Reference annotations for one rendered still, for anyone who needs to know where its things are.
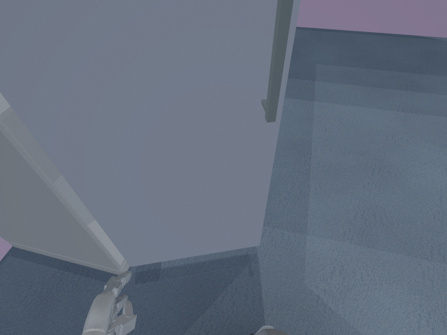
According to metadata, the handle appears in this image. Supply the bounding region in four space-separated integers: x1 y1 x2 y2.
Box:
261 0 293 123

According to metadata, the fridge door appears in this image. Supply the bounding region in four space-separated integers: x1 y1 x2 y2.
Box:
0 0 301 267

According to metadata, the right robot shin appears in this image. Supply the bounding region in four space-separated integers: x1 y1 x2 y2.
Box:
256 326 274 334

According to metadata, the robot left hand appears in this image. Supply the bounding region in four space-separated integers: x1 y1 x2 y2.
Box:
82 271 137 335

